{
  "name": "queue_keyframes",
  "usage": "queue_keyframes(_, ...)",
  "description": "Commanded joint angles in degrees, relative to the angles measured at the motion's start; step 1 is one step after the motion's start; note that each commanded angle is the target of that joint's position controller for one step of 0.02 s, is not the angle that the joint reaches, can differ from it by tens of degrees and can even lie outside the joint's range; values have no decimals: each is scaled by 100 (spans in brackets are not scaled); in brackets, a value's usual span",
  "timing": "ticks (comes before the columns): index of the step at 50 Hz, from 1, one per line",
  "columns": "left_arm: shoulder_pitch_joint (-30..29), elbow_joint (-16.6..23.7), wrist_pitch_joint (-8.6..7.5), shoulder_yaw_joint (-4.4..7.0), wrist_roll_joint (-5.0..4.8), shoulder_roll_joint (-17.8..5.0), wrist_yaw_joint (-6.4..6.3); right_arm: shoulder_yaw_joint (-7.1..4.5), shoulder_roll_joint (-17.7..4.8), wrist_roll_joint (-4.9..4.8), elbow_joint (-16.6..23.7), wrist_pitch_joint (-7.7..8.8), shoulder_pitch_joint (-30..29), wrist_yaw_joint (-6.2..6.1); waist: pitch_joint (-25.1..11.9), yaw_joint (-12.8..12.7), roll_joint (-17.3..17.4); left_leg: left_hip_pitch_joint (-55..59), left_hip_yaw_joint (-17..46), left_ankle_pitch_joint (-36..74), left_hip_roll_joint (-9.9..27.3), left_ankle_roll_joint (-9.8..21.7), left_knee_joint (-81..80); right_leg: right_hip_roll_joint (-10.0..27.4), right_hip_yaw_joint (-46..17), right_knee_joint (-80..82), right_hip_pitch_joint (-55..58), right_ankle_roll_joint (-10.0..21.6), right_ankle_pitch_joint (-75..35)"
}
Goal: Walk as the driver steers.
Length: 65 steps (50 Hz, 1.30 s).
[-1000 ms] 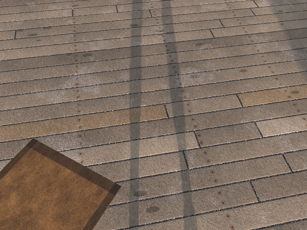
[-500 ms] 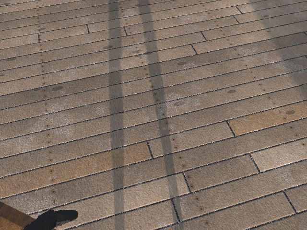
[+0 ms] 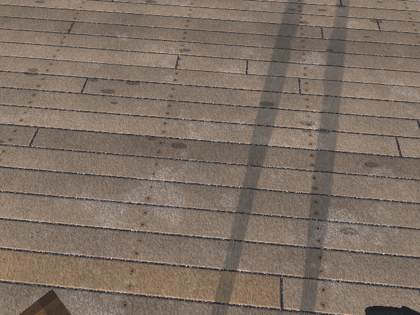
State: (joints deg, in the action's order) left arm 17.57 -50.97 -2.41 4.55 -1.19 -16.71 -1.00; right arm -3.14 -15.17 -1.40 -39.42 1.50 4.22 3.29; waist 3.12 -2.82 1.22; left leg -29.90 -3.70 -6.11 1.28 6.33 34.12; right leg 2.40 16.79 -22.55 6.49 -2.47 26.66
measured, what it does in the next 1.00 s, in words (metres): walks ahead, turning left: right foot, then left foot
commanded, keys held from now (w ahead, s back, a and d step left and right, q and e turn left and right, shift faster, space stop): w+q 0.06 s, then q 0.24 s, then no key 0.70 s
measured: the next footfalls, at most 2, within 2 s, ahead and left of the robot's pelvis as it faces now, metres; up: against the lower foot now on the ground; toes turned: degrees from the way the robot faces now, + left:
right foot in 0.46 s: +0.40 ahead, -0.06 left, +0.00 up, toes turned +18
left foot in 0.76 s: +0.25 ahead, +0.16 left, +0.00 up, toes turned +14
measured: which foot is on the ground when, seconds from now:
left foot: down 0.00-0.46, up 0.48-0.74, down 0.76-1.00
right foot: down 0.00-0.02, up 0.04-0.44, down 0.46-1.00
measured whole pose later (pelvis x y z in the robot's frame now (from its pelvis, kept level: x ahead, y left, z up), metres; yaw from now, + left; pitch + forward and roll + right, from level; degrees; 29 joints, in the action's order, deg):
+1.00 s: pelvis +0.28 +0.03 +0.02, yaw +17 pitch -1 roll -1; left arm 8.4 -49.9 -0.7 1.5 0.6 -14.0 -0.1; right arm -2.0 -13.0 0.7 -47.7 0.2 14.5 -1.4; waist 1.6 -0.6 -0.5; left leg -10.8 3.6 -20.0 0.0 -0.7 31.9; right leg -0.2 -1.1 -30.0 -17.0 -0.8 12.0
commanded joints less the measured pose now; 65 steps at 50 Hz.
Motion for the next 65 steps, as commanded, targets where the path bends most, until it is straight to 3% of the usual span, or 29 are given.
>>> queue_keyframes(1, -149, 579, -50, 72, 150, -612, -57, -687, -1730, -33, -192, -72, 2238, -216, -1471, 1138, 647, 3990, 1703, -319, 567, 895, -373, 566, -222, -4157, -2602, 283, -3111)
queue_keyframes(2, 107, 845, -270, -122, 157, -151, 21, -659, -1984, -5, 41, 38, 1915, -172, -2232, 616, 1379, 5219, 5085, -1363, 1726, 1991, -1384, -624, -1471, -5726, -4470, 82, 853)
queue_keyframes(3, -603, 941, -464, -5, -53, -717, 115, -494, -1402, 20, 86, 124, 1917, -125, -2085, 999, 561, 5185, 4878, -1521, 1694, 1670, -1806, -280, -2293, -5903, -5114, 219, 579)
queue_keyframes(4, -919, 1068, -566, 2, -161, -779, 144, -429, -1209, 59, 104, 195, 1625, -121, -1277, 886, 390, 4416, 3988, -631, 1551, 1439, -1791, -74, -2208, -5582, -5250, 332, 107)
queue_keyframes(5, -897, 998, -598, 2, -34, -718, 85, -391, -1087, 50, 166, 228, 1191, -123, -832, 563, -152, 3541, 3237, 607, 1267, 1211, -1675, 168, -2181, -5070, -4938, 316, -261)
queue_keyframes(6, -865, 916, -541, 57, 140, -791, 30, -326, -877, 71, 249, 221, 872, -146, -608, 373, -270, 2912, 2607, 1757, 1055, 1032, -1667, 323, -2121, -4698, -4537, 268, -473)
queue_keyframes(7, -703, 933, -454, 80, 166, -824, 29, -326, -922, 151, 334, 213, 771, -186, -644, 202, 34, 2411, 2433, 2664, 1040, 1123, -1659, 349, -2152, -4648, -4110, 165, -508)
queue_keyframes(11, -773, 1023, -215, 5, 226, -502, -18, -401, -1134, 91, 297, 142, 825, -346, -662, 129, 25, 1703, 1652, 3771, 575, 946, -1588, 96, -1899, -3382, -3834, -184, -1127)
queue_keyframes(15, -1379, 1192, -169, -77, 172, -381, 36, -411, -1141, 13, 259, -91, 959, -510, -922, 378, 391, 1607, 1558, 2982, 261, 507, -1314, -278, -1897, -1857, -3356, -256, -2443)
queue_keyframes(19, -1619, 1245, -195, -43, 162, -533, 143, -332, -963, 74, 178, -176, 1098, -556, -890, 538, 510, 2038, 2035, 2160, 510, 393, -934, -303, -2049, -1092, -3248, -146, -2616)
queue_keyframes(21, -1461, 1226, -261, 14, 205, -654, 167, -283, -866, 105, 181, -165, 1001, -561, -824, 421, 590, 2251, 2344, 2051, 604, 336, -551, -272, -2070, -727, -3087, 68, -2427)
queue_keyframes(22, -1266, 1181, -315, 22, 239, -641, 167, -249, -801, 91, 195, -152, 866, -560, -814, 242, 572, 2226, 2330, 1908, 460, 209, -253, -238, -2000, -223, -2711, 229, -2922)
queue_keyframes(23, -1130, 1204, -371, 47, 339, -823, 136, -190, -632, 153, 238, -108, 963, -549, -1061, 228, 267, 2022, 2169, 1474, 101, -26, 287, 228, -2359, -77, -1939, 484, -4512)
queue_keyframes(24, -1057, 1268, -357, 66, 480, -1097, 95, -135, -466, 224, 228, -49, 1550, -538, -1502, 527, -674, 1186, 1764, -551, -468, -335, 1259, 1230, -3360, -433, -708, 1199, -6824)
queue_keyframes(25, -716, 1108, -272, 16, 454, -764, 107, -114, -578, 167, 161, -72, 1867, -532, -1924, 433, -1591, 497, 1513, -3355, -785, -689, 2285, 2059, -4538, -281, -172, 2087, -7002)
queue_keyframes(26, -751, 1096, -218, -82, 244, -476, 143, -205, -972, 132, 78, -160, 1844, -525, -1821, 416, -1096, 307, 1618, -3497, -519, -860, 2792, 2082, -4832, -135, -413, 2134, -5550)
queue_keyframes(27, -904, 1114, -159, -110, 182, -417, 157, -257, -1073, 97, 72, -283, 1435, -549, -1448, 323, -747, 137, 1508, -3216, -406, -991, 3106, 1770, -4470, -27, -721, 1901, -4418)
queue_keyframes(28, -1088, 1127, -101, -128, 188, -433, 168, -266, -1023, 92, 62, -398, 1236, -575, -1142, 337, -604, 80, 1398, -2961, -328, -1063, 3122, 1532, -4146, 143, -1119, 1708, -3563)
queue_keyframes(30, -1486, 1132, 1, -136, 219, -491, 167, -220, -793, 99, 27, -517, 1183, -573, -727, 494, -751, 548, 1171, -2535, -116, -1117, 2339, 1092, -3528, 503, -1995, 1414, -2415)
queue_keyframes(33, -1459, 1025, 100, -111, 230, -499, 133, -85, -409, 133, -103, -438, 1129, -541, -782, 368, -1086, 1325, 710, -2064, -114, -1099, 867, 696, -2917, 535, -2165, 1308, -2286)
queue_keyframes(35, -1361, 946, 127, -111, 176, -535, 110, -108, -459, 127, -225, -394, 1190, -520, -942, 382, -1017, 1747, 617, -1214, -125, -993, -32, 730, -2910, 405, -2048, 1316, -1995)
queue_keyframes(37, -1231, 859, 129, -164, 133, -439, 102, -114, -503, 191, -301, -376, 1187, -495, -885, 427, -879, 2280, 585, -453, -127, -776, -907, 611, -2837, 389, -2338, 1022, -1194)
queue_keyframes(38, -1131, 807, 94, -204, 170, -355, 123, -128, -685, 270, -214, -367, 1053, -504, -821, 364, -623, 2468, 970, -182, 231, -606, -936, 508, -2734, 306, -2616, 727, -694)
queue_keyframes(39, -1026, 821, 63, -189, 227, -374, 152, -195, -982, 263, -227, -371, 908, -514, -584, 101, -12, 1974, 1196, -760, 397, -361, -842, 118, -2305, 209, -2641, 470, -331)
queue_keyframes(41, -1321, 805, 46, -209, 258, -297, 153, -94, -555, 276, -298, -273, 848, -476, -369, 208, 205, 1183, 1165, -1793, 285, -341, -1127, -74, -2015, -167, -2037, 260, -883)
queue_keyframes(43, -1200, 691, 68, -210, 213, -260, 109, -79, -544, 274, -344, -155, 789, -472, -293, 158, 327, 1099, 1138, -1365, 252, -485, -1166, -71, -1982, -366, -1885, 333, -1413)
queue_keyframes(46, -1080, 535, 82, -193, 192, -282, 78, -64, -539, 218, -465, -50, 985, -481, -357, 188, 195, 1278, 1082, -709, 214, -534, -1005, -58, -1981, -462, -1801, 368, -2009)
queue_keyframes(54, -1072, 109, 175, -152, 142, -322, 13, -23, -472, 182, -737, -37, 1145, -498, -374, 240, -54, 1517, 964, 7, 120, -516, -920, -37, -2000, -529, -1602, 296, -2645)
queue_keyframes(65, -1095, -454, 277, -115, 118, -362, -95, 22, -397, 171, -1203, -30, 1152, -489, -339, 230, -62, 1677, 836, 293, 45, -510, -1050, -35, -1995, -476, -1445, 256, -2739)
Velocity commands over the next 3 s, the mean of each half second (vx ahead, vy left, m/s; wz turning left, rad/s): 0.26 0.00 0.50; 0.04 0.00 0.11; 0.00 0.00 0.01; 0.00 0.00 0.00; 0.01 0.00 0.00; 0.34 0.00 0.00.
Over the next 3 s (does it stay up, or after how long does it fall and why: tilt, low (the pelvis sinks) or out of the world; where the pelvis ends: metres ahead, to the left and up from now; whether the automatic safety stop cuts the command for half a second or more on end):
stays up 0.46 0.06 0.02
